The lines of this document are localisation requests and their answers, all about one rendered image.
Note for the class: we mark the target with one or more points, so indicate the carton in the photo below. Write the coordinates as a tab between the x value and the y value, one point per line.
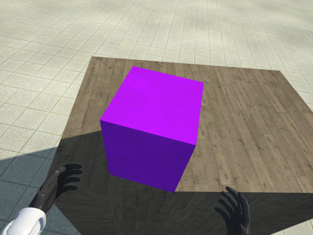
150	127

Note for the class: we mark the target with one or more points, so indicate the pedestal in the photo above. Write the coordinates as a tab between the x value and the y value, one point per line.
255	135

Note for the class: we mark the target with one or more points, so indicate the robot right hand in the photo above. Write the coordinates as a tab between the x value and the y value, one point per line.
239	221

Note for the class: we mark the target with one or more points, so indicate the robot left hand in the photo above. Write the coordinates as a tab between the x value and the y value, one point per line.
53	187

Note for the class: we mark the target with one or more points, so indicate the left robot forearm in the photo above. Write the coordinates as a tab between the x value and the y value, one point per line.
28	221

